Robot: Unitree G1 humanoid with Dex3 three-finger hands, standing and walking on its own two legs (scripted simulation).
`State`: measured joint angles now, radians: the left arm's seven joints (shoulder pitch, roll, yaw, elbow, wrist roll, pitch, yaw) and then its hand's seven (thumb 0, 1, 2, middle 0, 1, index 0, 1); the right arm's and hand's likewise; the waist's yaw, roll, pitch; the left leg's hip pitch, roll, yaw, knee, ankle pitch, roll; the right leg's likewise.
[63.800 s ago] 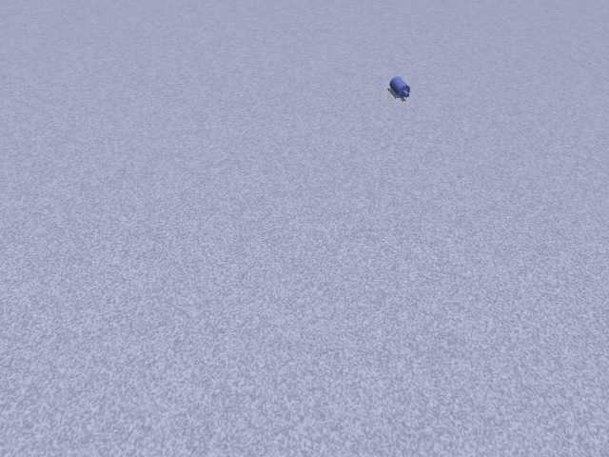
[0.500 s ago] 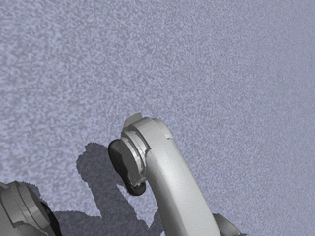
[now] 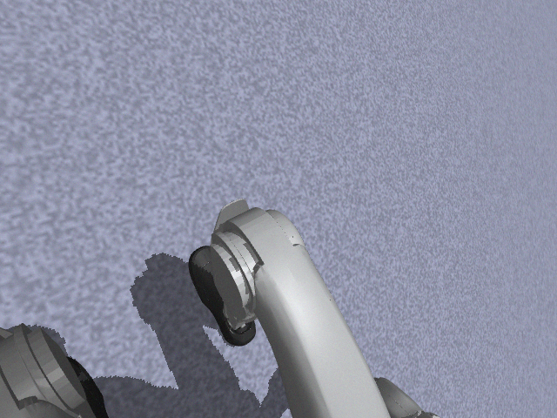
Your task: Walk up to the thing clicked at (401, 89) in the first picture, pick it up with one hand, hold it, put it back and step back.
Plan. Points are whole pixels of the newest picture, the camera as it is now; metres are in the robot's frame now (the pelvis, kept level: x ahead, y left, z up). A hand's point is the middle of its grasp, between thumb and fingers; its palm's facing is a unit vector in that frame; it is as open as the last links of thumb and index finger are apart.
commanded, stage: open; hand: left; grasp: from above
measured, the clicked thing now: out of the picture +0.55 +0.25 -0.28
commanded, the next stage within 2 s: withdraw in 0.32 s
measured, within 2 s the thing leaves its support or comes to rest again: neither
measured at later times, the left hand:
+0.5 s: hand out of the picture +0.53 +0.27 -0.24, palm faces -0.42 -0.14 -0.90, open 13.1 cm
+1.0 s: hand out of the picture +0.51 +0.30 -0.07, palm faces -0.50 -0.15 -0.86, open 13.9 cm
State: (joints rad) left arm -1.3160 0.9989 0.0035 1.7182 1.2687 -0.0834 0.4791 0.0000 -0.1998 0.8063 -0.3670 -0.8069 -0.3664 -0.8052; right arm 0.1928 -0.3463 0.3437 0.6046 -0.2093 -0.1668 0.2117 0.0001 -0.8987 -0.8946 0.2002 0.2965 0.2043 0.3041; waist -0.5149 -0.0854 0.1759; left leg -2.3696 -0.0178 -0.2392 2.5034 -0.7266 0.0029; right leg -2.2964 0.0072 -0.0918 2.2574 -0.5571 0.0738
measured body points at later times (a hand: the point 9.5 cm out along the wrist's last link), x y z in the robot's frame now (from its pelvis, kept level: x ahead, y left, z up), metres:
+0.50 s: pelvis +0.00 +0.00 +0.00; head +0.30 +0.12 +0.31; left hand +0.55 +0.27 -0.19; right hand +0.00 -0.24 -0.04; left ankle +0.06 +0.12 -0.28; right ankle +0.14 -0.14 -0.28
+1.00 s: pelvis -0.01 -0.01 +0.04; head +0.24 +0.08 +0.41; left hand +0.54 +0.30 -0.03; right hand +0.05 -0.28 -0.04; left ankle +0.06 +0.12 -0.28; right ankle +0.14 -0.14 -0.28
